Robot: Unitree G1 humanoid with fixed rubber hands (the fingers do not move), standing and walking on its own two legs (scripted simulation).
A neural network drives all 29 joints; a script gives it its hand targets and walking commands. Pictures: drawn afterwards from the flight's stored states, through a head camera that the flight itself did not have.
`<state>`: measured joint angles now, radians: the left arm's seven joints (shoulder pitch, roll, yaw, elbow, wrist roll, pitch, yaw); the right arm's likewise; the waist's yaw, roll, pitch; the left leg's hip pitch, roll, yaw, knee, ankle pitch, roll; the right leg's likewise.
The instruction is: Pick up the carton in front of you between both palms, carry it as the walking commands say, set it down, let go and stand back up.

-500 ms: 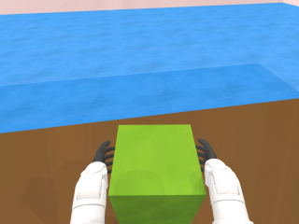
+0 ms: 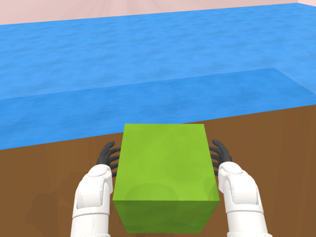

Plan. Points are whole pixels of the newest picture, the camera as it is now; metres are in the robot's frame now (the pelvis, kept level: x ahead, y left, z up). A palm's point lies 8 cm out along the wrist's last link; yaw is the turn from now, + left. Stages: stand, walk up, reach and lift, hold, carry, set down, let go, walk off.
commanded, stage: carry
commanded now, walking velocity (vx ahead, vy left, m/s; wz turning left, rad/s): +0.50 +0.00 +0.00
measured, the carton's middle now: (163, 180) +0.30 +0.00 +0.01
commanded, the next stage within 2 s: none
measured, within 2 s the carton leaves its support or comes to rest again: neither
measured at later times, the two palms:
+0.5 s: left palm (117, 113) +0.50 +0.14 +0.10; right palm (209, 112) +0.49 -0.15 +0.09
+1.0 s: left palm (131, 70) +0.82 +0.13 +0.10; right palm (196, 68) +0.83 -0.17 +0.09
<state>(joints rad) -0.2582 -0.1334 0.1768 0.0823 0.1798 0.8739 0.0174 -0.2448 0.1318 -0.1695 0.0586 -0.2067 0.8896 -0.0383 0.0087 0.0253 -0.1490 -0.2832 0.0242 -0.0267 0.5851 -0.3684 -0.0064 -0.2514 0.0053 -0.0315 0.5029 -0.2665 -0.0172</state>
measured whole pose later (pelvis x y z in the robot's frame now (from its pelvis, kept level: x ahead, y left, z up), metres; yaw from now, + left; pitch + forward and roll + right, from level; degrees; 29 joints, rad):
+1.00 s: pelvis +0.56 -0.03 +0.00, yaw +1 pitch +4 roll +1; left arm -0.17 -0.13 0.11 -0.37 0.09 1.20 0.08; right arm -0.16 0.13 -0.11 -0.38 -0.10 1.21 -0.10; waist 0.02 0.00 -0.10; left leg -0.59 0.08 0.18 0.57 -0.06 0.02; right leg 0.02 -0.03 -0.23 0.26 -0.35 -0.01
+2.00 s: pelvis +1.21 -0.05 -0.02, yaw -1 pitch +5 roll +0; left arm -0.70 -0.03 0.25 0.03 0.05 1.20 0.13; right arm -0.72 0.02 -0.24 0.05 -0.07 1.21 -0.13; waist 0.01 0.01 0.03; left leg -0.58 -0.01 0.13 0.62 -0.01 0.09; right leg -0.18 0.02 -0.16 0.61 -0.48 -0.07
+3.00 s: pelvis +1.89 -0.06 -0.11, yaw +13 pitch +5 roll +0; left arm -0.56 0.00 0.21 0.01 -0.02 1.06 0.13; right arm -0.58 0.08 -0.19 0.01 -0.10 1.07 -0.14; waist 0.02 -0.01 0.09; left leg -0.44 -0.04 0.18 0.53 -0.19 0.11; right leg -0.41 -0.01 -0.03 1.26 -0.49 -0.03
